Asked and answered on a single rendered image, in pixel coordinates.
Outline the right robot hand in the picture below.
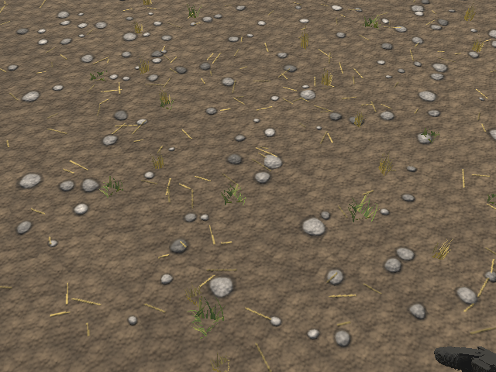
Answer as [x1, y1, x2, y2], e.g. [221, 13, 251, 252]
[434, 346, 496, 372]

